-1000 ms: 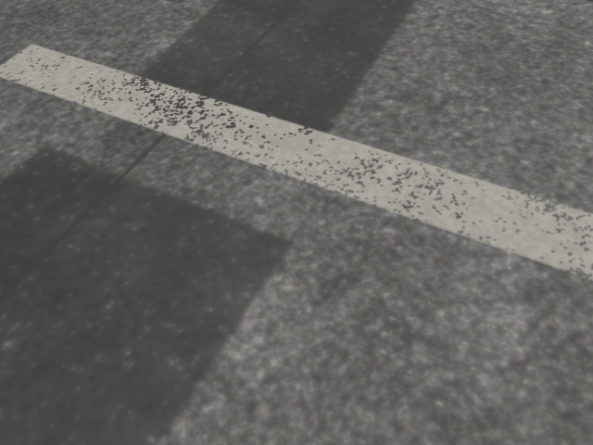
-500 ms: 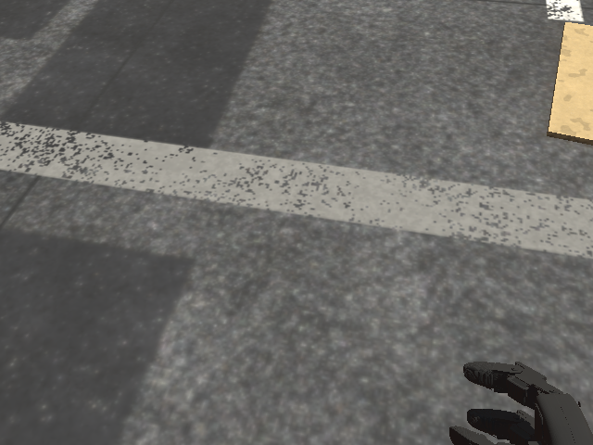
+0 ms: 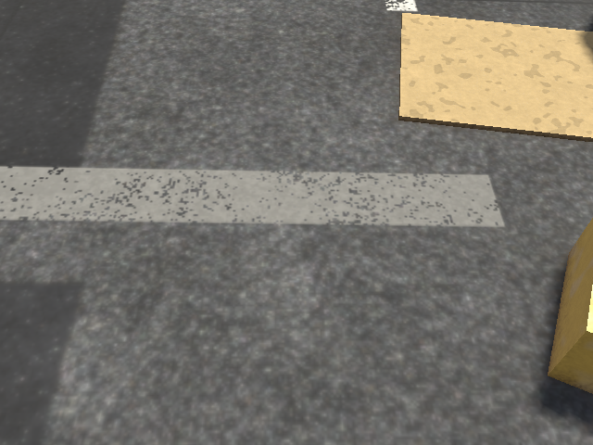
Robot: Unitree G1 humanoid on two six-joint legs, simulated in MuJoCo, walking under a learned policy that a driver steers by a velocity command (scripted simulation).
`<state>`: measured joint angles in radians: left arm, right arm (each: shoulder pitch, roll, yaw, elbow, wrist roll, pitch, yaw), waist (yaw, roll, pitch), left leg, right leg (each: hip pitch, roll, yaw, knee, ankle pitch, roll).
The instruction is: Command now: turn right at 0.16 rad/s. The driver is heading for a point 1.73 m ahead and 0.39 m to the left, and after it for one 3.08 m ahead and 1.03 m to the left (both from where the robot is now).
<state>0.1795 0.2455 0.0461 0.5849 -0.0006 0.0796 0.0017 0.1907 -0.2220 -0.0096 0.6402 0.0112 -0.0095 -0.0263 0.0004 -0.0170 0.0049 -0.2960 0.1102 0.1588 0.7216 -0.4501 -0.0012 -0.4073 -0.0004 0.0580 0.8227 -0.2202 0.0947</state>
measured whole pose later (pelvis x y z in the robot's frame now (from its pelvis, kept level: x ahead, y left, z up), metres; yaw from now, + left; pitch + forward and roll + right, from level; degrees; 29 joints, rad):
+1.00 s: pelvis -0.03 +0.00 +0.03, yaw -1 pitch +0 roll +0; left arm 0.25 0.19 0.06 1.02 0.00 0.06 0.05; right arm 0.31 -0.16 -0.05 1.00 0.00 -0.02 -0.02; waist 0.00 -0.02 0.02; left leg -0.15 0.04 0.08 0.39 -0.24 -0.01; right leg -0.18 -0.03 0.06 0.38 -0.20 0.05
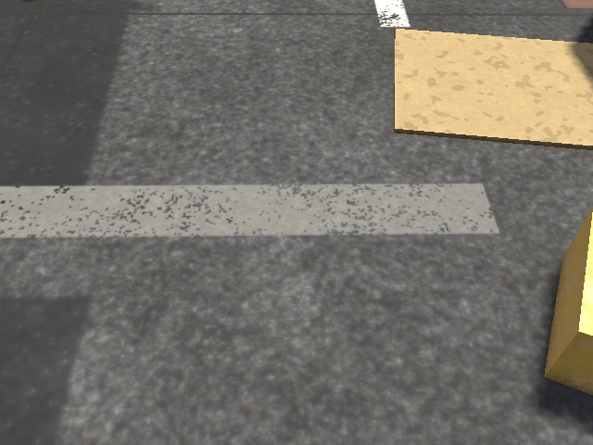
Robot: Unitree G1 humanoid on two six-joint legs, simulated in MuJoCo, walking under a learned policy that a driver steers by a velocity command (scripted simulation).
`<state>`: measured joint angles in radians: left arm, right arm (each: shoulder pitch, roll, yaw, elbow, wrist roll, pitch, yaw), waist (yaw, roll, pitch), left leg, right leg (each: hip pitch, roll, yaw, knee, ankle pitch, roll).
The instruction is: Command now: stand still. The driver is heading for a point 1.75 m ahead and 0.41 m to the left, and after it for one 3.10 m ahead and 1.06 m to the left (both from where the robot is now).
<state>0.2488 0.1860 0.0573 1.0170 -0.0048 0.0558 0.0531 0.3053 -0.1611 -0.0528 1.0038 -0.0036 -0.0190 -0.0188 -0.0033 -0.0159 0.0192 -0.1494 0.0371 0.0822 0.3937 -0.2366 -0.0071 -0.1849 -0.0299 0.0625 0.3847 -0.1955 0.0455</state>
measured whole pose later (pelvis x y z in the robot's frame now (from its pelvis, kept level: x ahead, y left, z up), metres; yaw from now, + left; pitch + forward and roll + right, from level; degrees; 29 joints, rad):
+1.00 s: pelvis +0.40 +0.02 -0.12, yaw +0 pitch +2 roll +2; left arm 0.19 0.22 0.06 0.91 -0.01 -0.09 0.03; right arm 0.30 -0.22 -0.04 0.99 -0.01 -0.09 0.03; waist -0.02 -0.03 0.03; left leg -0.22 -0.10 0.05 0.37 -0.20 0.10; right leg -0.70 -0.13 0.05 1.07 -0.20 0.02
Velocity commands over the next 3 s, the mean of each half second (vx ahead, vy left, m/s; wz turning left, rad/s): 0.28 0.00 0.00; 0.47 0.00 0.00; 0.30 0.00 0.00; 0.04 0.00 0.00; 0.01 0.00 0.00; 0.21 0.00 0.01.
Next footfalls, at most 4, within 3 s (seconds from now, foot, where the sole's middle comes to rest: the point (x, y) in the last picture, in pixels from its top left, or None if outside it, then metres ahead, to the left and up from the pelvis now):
0.74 left None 0.44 0.09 -0.90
1.24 right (349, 382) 0.72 -0.12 -0.90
1.60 left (258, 396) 0.68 0.11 -0.90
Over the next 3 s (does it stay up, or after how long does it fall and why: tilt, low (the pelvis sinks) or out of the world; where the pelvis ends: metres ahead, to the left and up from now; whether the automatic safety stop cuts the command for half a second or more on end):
stays up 0.74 -0.03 -0.12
